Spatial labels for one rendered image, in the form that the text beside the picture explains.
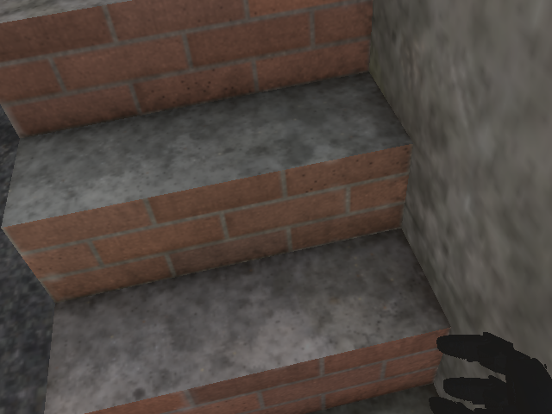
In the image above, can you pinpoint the robot right hand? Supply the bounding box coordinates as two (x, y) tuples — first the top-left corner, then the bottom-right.
(429, 332), (552, 414)

